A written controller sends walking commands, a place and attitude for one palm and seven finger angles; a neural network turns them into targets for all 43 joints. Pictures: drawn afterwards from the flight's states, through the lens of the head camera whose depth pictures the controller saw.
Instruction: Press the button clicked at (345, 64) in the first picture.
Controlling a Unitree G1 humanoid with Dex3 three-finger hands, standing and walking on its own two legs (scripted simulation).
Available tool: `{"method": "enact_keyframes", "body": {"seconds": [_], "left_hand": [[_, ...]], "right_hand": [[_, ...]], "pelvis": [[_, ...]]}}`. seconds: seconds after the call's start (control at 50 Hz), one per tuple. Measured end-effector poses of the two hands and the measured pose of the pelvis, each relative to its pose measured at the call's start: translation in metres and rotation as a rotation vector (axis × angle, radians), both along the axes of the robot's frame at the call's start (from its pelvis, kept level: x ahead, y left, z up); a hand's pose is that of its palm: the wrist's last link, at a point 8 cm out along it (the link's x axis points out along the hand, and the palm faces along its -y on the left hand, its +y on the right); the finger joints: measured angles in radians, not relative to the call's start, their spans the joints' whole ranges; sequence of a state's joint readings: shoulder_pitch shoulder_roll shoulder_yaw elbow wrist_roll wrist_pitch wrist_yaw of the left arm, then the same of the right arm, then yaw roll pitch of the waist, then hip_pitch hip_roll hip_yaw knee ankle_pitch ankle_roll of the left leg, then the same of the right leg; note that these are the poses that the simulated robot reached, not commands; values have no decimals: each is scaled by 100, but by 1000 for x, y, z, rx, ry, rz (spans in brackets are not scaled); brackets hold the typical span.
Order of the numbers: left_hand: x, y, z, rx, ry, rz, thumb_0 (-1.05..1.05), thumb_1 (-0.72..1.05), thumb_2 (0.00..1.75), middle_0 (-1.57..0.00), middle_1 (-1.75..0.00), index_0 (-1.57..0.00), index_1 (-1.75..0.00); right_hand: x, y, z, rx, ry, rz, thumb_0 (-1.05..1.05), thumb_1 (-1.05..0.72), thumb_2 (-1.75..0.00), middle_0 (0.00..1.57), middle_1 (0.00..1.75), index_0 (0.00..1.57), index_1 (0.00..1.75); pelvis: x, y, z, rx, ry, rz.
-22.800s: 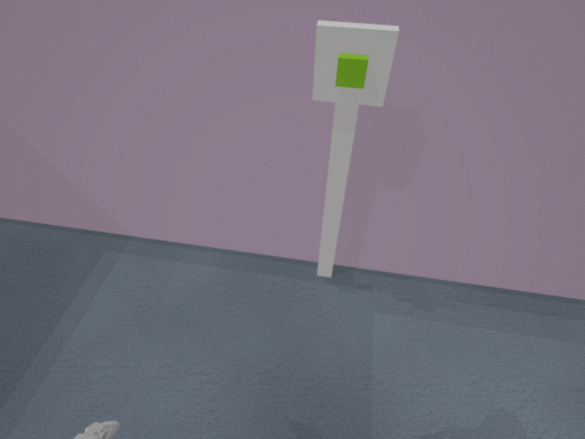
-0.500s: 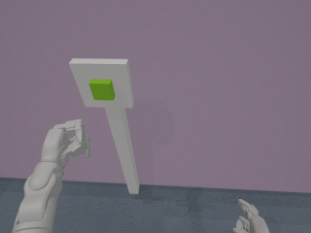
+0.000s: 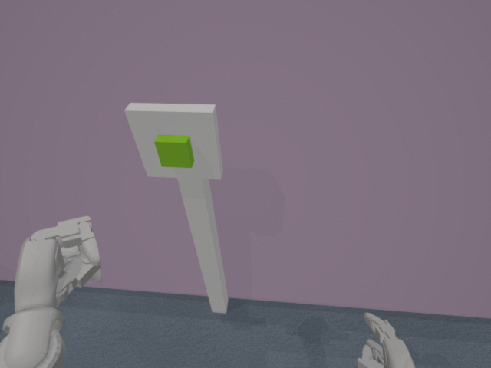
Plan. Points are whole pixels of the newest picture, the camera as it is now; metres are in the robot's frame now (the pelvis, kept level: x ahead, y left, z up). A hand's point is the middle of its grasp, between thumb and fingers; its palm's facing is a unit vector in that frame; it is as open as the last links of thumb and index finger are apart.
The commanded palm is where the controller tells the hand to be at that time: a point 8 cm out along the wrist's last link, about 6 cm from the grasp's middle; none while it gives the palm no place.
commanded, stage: draw the hand back to the body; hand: left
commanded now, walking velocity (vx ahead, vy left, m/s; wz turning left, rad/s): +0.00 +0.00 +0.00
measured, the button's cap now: (175, 150) +0.48 +0.20 +0.11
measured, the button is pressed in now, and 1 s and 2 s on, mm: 0 0 0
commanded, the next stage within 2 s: step back with the hand held close in 0.52 s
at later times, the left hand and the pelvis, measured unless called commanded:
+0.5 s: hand (57, 285) +0.16 +0.25 +0.16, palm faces +0.44 -0.82 -0.37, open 3.1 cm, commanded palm +0.11 +0.28 +0.17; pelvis -0.01 +0.00 +0.00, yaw +0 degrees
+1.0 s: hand (58, 294) +0.16 +0.25 +0.15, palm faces +0.29 -0.82 -0.49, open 3.1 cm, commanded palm +0.10 +0.29 +0.17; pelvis -0.04 +0.01 +0.00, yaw -1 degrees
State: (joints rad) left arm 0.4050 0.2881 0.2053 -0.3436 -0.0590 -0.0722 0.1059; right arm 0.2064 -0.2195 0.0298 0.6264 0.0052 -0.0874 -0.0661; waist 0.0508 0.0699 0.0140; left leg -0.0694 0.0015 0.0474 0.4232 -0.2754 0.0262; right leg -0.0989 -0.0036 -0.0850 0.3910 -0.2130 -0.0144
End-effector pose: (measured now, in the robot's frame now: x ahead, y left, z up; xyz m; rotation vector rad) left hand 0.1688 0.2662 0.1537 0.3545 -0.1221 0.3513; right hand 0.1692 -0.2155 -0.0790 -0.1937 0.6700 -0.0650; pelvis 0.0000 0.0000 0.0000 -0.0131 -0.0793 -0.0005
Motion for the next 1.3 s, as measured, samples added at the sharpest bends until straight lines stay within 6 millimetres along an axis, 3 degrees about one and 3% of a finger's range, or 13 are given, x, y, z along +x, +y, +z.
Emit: {"method": "enact_keyframes", "body": {"seconds": [0.32,0.46,0.66,0.76,0.92,1.12,1.3], "left_hand": [[-41,16,24,105,-35,65,2,89,90,-131,-150,-131,-150],[-47,17,19,80,-36,86,2,89,90,-131,-150,-131,-150],[-49,11,21,81,-52,67,2,89,90,-131,-150,-131,-150],[-44,20,27,137,-59,64,2,89,90,-131,-150,-131,-150],[-39,15,10,151,43,-33,2,89,90,-131,-150,-131,-150],[-69,31,21,228,-34,-40,2,89,90,-131,-150,-131,-150],[-104,35,9,194,-98,-2,1,89,90,-131,-150,-131,-150]], "right_hand": [[10,7,7,0,-47,12,1,-90,-90,20,30,20,30],[6,10,7,-2,-47,26,1,-90,-90,20,30,20,30],[-8,5,5,-7,-43,11,1,-90,-90,20,30,20,30],[-18,-3,4,-13,3,-19,1,-90,-90,20,30,20,30],[-44,-19,-2,-52,91,-104,1,-90,-90,20,30,20,30],[-64,-12,3,-74,67,-130,1,-90,-90,20,30,20,30],[-83,5,2,-71,-9,-76,1,-90,-90,20,30,20,30]], "pelvis": [[1,5,-1,-6,-9,-2],[-7,4,-1,-4,-16,3],[-13,1,-1,-5,-26,0],[-17,1,0,-13,18,-6],[-30,10,-2,-6,74,-16],[-53,18,-9,-1,74,-17],[-84,22,-21,-9,59,-12]]}}
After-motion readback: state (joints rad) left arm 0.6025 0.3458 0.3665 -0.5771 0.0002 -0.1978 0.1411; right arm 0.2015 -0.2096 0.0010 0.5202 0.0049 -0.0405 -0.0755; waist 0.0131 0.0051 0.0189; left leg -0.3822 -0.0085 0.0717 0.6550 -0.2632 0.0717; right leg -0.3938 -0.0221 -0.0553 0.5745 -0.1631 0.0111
